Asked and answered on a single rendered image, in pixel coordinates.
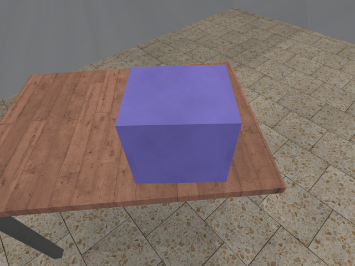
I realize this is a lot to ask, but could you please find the table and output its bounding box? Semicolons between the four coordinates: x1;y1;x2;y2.
0;62;287;259

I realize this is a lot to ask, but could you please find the carton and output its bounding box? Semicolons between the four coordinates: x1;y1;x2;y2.
115;64;242;183

